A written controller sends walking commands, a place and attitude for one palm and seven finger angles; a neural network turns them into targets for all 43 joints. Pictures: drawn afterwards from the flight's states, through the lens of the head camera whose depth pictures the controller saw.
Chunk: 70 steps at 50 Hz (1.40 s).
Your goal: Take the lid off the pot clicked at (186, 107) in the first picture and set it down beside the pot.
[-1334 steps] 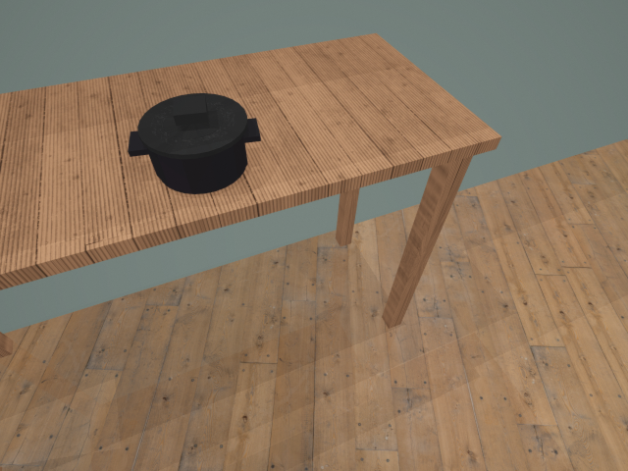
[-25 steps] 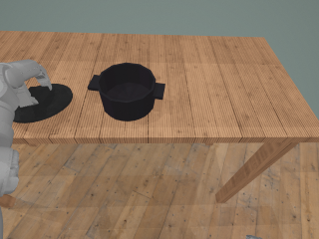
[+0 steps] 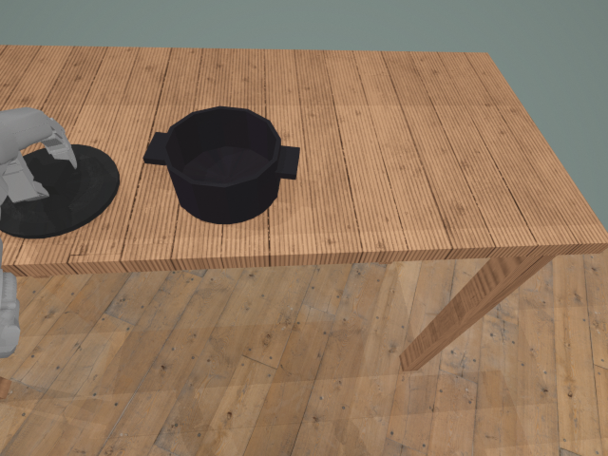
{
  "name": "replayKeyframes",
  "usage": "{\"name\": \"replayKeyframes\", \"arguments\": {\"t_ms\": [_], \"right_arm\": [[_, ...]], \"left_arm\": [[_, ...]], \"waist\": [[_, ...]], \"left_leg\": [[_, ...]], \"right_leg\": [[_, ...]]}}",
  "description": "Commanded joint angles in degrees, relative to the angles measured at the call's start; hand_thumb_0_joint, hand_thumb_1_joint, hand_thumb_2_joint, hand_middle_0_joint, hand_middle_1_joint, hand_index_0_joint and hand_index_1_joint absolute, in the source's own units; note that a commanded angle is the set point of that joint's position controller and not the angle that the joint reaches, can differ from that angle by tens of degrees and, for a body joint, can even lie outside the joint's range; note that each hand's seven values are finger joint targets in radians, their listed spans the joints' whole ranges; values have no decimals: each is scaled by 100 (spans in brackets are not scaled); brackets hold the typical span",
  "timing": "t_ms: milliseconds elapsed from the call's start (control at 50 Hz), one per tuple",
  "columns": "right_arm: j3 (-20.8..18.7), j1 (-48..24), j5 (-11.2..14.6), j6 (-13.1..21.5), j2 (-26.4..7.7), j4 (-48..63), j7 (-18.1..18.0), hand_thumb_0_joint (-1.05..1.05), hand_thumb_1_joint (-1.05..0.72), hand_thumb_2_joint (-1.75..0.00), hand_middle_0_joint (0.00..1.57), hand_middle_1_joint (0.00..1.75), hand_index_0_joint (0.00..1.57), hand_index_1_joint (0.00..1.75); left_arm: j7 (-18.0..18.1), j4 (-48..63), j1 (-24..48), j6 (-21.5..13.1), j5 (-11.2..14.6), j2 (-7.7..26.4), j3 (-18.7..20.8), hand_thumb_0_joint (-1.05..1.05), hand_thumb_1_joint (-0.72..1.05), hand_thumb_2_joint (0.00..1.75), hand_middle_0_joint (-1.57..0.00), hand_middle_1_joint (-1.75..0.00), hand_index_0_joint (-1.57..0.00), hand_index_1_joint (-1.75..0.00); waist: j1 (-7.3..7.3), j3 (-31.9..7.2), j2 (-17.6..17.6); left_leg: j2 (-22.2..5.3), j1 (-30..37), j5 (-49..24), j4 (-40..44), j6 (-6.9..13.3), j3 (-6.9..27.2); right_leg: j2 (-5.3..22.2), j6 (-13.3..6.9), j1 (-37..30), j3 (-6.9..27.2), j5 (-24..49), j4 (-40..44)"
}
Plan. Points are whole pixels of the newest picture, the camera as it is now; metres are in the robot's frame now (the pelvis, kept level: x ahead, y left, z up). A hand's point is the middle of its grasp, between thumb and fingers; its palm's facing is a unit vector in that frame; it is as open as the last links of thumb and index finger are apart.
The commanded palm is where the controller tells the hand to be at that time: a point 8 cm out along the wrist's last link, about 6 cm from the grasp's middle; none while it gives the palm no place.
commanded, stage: open the fingers wide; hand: left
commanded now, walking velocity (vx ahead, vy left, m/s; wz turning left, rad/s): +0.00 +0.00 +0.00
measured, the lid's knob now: (46, 175) +0.46 +0.34 +0.09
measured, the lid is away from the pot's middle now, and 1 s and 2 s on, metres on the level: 0.24 0.24 0.24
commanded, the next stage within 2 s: raise the empty hand in 1.06 s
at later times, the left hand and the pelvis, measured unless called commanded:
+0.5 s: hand (26, 179) +0.44 +0.34 +0.11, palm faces -0.42 -0.11 -0.90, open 8.4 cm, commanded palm +0.45 +0.33 +0.17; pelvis +0.00 +0.01 +0.00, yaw +0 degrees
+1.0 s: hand (39, 177) +0.44 +0.33 +0.11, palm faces -0.41 -0.10 -0.91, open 10.9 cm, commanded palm +0.45 +0.33 +0.17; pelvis +0.01 +0.01 +0.00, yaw +0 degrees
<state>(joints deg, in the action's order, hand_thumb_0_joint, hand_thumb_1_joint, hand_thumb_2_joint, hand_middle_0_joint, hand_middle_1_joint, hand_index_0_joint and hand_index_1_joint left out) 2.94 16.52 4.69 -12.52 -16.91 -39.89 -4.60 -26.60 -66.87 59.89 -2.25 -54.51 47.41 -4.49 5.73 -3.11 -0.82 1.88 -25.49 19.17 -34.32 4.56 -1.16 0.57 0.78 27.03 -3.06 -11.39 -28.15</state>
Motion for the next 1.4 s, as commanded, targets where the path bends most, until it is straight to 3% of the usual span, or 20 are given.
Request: {"name": "replayKeyframes", "arguments": {"t_ms": [0, 40, 100, 200, 260, 320, 360, 460, 600, 680, 760, 860, 920, 960, 1020, 1060, 1140, 1220, 1260, 1380], "right_arm": [[-360, 114, -71, -39, -977, 586, -97, 0, -90, -90, 20, 30, 20, 30], [-402, 119, -48, -109, -960, 571, -101, 0, -90, -90, 20, 30, 20, 30], [-389, 56, -41, -211, -1014, 650, -127, 0, -90, -90, 20, 30, 20, 30], [-384, 60, -10, -227, -960, 577, -92, 0, -90, -90, 20, 30, 20, 30], [-326, 65, -3, -209, -956, 572, -130, 0, -90, -90, 20, 30, 20, 30], [-344, 33, -5, -214, -944, 607, -145, 0, -90, -90, 20, 30, 20, 30], [-343, 75, -7, -198, -932, 563, -134, 0, -90, -90, 20, 30, 20, 30], [-336, 71, -11, -211, -932, 607, -155, 0, -90, -90, 20, 30, 20, 30], [-390, -22, -42, -274, -895, 678, -36, 0, -90, -90, 20, 30, 20, 30], [-365, -25, -51, -318, -894, 679, -30, 0, -90, -90, 20, 30, 20, 30], [-393, -36, -44, -305, -888, 661, -1, 0, -90, -90, 20, 30, 20, 30], [-391, -114, -72, -286, -857, 722, 32, 0, -90, -90, 20, 30, 20, 30], [-389, -100, -49, -306, -877, 635, 45, 0, -90, -90, 20, 30, 20, 30], [-379, -109, -47, -318, -906, 638, 30, 0, -90, -90, 20, 30, 20, 30], [-370, -170, -81, -275, -842, 741, 14, 0, -90, -90, 20, 30, 20, 30], [-369, -147, -62, -270, -842, 654, 17, 0, -90, -90, 20, 30, 20, 30], [-342, -186, -45, -280, -886, 710, -5, 0, -90, -90, 20, 30, 20, 30], [-390, -179, -64, -244, -867, 706, -52, 0, -90, -90, 20, 30, 20, 30], [-350, -128, -72, -196, -845, 707, -52, 0, -90, -90, 20, 30, 20, 30], [-353, -241, -16, -271, -884, 655, 46, 0, -90, -90, 20, 30, 20, 30]], "left_arm": [[460, 1564, 1749, -588, -73, 1536, 544, 0, 54, 106, -74, -98, -72, -93], [420, 1639, 1927, -635, 50, 1276, 342, 0, 51, 102, -71, -98, -70, -93], [479, 1821, 1976, -668, 74, 2107, 975, 0, 47, 98, -68, -97, -67, -93], [548, 1675, 2100, -600, -9, 1706, 618, 0, 39, 93, -63, -96, -62, -92], [572, 1378, 2078, -521, -16, 1837, 663, 0, 34, 91, -60, -94, -59, -91], [586, 1805, 2402, -538, -25, 1723, 555, 0, 29, 89, -57, -92, -56, -89], [544, 1510, 2246, -521, -33, 1321, 276, 0, 26, 88, -56, -91, -55, -88], [524, 1587, 2225, -521, 63, 1714, 612, 0, 17, 85, -51, -87, -51, -85], [531, 2025, 1906, -629, 103, 1379, 514, 0, 6, 79, -45, -83, -45, -82], [591, 1972, 1943, -578, 147, 1784, 838, 0, -1, 77, -42, -80, -42, -80], [624, 2065, 1956, -535, 110, 1373, 522, 0, -7, 76, -40, -77, -40, -77], [664, 2329, 1730, -546, 118, 1547, 734, 0, -8, 78, -41, -75, -41, -75], [620, 1888, 1694, -450, 191, 1188, 460, 0, -8, 79, -41, -73, -41, -73], [647, 2012, 1898, -433, 180, 1521, 679, 0, -9, 81, -42, -72, -42, -72], [748, 2535, 2054, -507, 66, 1764, 851, 0, -9, 81, -42, -72, -42, -72], [704, 1984, 1731, -469, 77, 1279, 518, 0, -9, 81, -43, -71, -43, -71], [665, 1793, 1626, -411, 106, 1603, 713, 0, -10, 83, -44, -69, -44, -69], [696, 2774, 2705, -472, 68, 1778, 711, 0, -10, 83, -44, -69, -44, -69], [710, 2273, 2033, -458, 34, 2116, 1090, 0, -10, 83, -44, -69, -44, -69], [496, 1959, 2085, -207, 115, 1167, 208, 0, -10, 83, -44, -69, -44, -69]], "waist": [[-41, -2054, -466], [52, -1757, -416], [-102, -2134, -589], [-32, -1975, -971], [-31, -1835, -419], [-17, -2252, -750], [52, -2021, -733], [5, -2181, -360], [-48, -2324, -933], [-93, -2240, -551], [-63, -2181, -838], [-126, -2573, -842], [-30, -1998, -541], [-90, -2035, -486], [-179, -2666, -913], [-82, -2160, -685], [-154, -2082, -289], [-55, -2702, -1029], [-170, -2618, -989], [-31, -1820, -646]], "left_leg": [[-95, 1092, -3097, 114, -99, 280], [-115, 968, -2579, 181, -53, 284], [-42, 894, -2543, 179, -63, 245], [-107, 1261, -2828, 169, -198, 392], [-44, 693, -2005, 266, -71, 279], [-69, 1103, -2530, 226, -114, 358], [-110, 1232, -2777, 176, -169, 424], [-68, 982, -2570, 192, -68, 319], [-155, 1675, -4017, 56, -286, 477], [-108, 1212, -3368, 197, -154, 379], [-146, 1544, -3650, 236, -254, 489], [-165, 1768, -4217, 200, -271, 514], [-179, 1511, -3750, 264, -235, 483], [-134, 1366, -3298, 373, -170, 409], [-128, 1802, -4112, 302, -269, 516], [-168, 1612, -3945, 300, -281, 493], [-83, 1036, -3118, 409, -101, 263], [-126, 1934, -3812, 368, -217, 466], [-109, 1858, -4184, 324, -266, 465], [-138, 1357, -3326, 528, -164, 329]], "right_leg": [[-386, -393, -670, -50, 1059, -62], [-358, -362, -500, -52, 745, 10], [-354, -410, -791, -19, 839, -89], [-404, -432, -301, -96, 547, -25], [-373, -414, -646, -47, 503, -20], [-359, -414, -616, -46, 684, -47], [-393, -408, -295, -108, 584, -57], [-359, -376, -725, -44, 827, -60], [-407, -400, -419, -97, 1055, -66], [-369, -385, -853, -28, 1103, -6], [-388, -409, -572, -88, 956, 31], [-371, -387, -846, -32, 1260, 29], [-389, -376, -628, -75, 1007, 105], [-372, -395, -828, -40, 977, 134], [-363, -411, -1043, -5, 1314, 53], [-372, -391, -775, -55, 1116, 100], [-325, -384, -1260, 15, 1251, 102], [-348, -395, -1041, 17, 1245, 156], [-374, -405, -1148, -7, 1365, 121], [-346, -387, -1044, -39, 1127, 283]]}}
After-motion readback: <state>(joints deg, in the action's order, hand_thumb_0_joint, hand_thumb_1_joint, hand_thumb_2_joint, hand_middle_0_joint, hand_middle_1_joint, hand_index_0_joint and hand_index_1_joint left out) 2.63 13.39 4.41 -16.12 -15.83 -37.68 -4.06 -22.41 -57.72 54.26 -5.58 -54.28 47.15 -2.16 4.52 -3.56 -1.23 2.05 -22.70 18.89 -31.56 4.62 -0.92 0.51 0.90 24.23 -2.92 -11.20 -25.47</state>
